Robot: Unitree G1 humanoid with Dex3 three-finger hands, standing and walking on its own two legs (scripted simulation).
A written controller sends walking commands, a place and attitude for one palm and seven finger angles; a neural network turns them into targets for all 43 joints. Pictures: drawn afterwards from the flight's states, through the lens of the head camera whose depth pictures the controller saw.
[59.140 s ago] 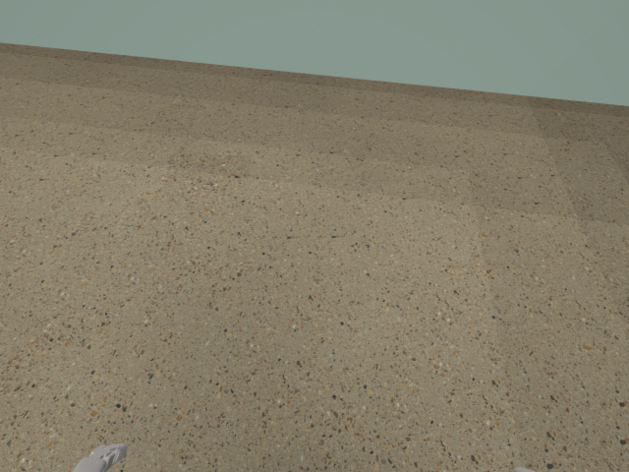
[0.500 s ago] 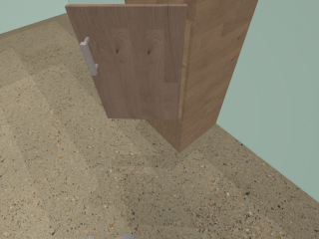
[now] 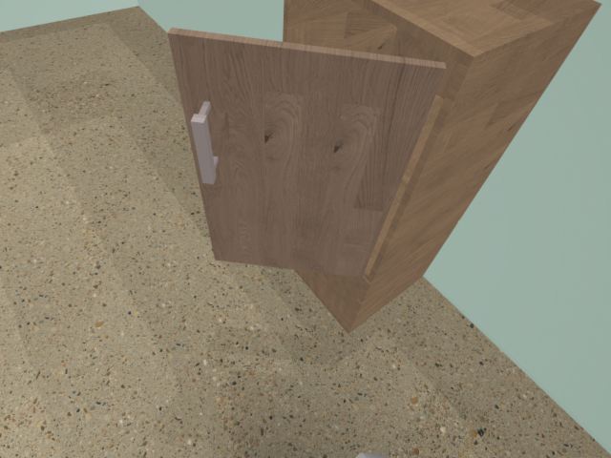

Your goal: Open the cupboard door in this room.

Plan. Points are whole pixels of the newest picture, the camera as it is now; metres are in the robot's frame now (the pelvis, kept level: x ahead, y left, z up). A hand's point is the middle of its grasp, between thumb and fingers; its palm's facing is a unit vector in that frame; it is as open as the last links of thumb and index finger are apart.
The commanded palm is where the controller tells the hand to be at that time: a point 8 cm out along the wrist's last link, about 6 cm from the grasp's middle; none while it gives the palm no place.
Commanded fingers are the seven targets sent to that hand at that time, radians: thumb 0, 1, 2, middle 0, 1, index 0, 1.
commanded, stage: come to a stop and stand still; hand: left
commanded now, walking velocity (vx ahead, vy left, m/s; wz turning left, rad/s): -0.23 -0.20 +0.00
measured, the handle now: (207, 144) +0.57 +0.22 +0.04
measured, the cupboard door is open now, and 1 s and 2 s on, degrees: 47 47 47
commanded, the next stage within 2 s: look again from close up in 0.92 s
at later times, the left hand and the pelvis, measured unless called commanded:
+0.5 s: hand out of the picture +0.05 +0.10 -0.17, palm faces -0.03 -0.97 -0.24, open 7.4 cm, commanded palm none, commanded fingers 0.00 0.90 0.90 -0.20 -0.30 -0.20 -0.30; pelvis -0.02 -0.08 +0.00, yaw -1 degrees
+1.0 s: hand out of the picture -0.06 +0.06 -0.17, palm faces +0.05 -0.99 -0.16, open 7.4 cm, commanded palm none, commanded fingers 0.00 0.90 0.90 -0.20 -0.30 -0.20 -0.30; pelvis -0.04 -0.10 +0.01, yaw +0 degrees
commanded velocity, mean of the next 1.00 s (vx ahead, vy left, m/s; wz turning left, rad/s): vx -0.02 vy -0.01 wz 0.00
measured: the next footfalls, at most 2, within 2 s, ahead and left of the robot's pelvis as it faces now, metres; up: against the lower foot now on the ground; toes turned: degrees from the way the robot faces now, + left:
right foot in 0.38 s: -0.02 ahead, -0.20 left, +0.00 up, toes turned -4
left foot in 0.64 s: +0.01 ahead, +0.02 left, +0.00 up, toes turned +3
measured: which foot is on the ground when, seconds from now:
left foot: down 0.00-0.38, up 0.40-0.62, down 0.64-1.00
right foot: up 0.00-0.36, down 0.38-1.00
